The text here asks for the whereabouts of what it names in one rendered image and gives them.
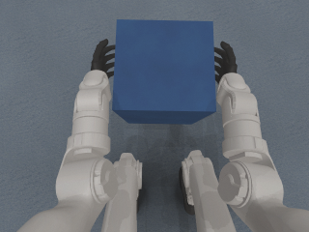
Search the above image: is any left robot hand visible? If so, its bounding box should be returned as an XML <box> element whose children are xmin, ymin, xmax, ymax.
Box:
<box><xmin>91</xmin><ymin>39</ymin><xmax>116</xmax><ymax>78</ymax></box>

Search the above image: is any left robot shin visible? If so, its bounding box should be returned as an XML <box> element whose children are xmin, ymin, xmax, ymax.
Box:
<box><xmin>113</xmin><ymin>153</ymin><xmax>139</xmax><ymax>198</ymax></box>

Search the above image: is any carton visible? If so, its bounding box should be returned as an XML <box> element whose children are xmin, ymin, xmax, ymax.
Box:
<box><xmin>112</xmin><ymin>19</ymin><xmax>216</xmax><ymax>125</ymax></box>

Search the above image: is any robot right forearm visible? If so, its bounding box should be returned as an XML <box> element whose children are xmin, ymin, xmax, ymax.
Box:
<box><xmin>215</xmin><ymin>72</ymin><xmax>279</xmax><ymax>175</ymax></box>

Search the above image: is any right robot hand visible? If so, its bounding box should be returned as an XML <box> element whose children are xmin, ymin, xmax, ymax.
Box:
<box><xmin>213</xmin><ymin>41</ymin><xmax>238</xmax><ymax>84</ymax></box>

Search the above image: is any left robot upper arm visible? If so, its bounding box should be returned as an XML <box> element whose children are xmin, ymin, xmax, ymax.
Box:
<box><xmin>16</xmin><ymin>157</ymin><xmax>119</xmax><ymax>232</ymax></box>

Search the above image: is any right robot upper arm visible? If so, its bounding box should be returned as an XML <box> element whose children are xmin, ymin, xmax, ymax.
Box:
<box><xmin>217</xmin><ymin>160</ymin><xmax>309</xmax><ymax>232</ymax></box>

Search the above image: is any robot left forearm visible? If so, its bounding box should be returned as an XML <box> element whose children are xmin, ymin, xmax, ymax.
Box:
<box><xmin>55</xmin><ymin>70</ymin><xmax>112</xmax><ymax>197</ymax></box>

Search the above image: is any robot right thigh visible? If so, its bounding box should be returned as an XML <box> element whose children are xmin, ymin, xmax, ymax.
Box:
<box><xmin>182</xmin><ymin>155</ymin><xmax>237</xmax><ymax>232</ymax></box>

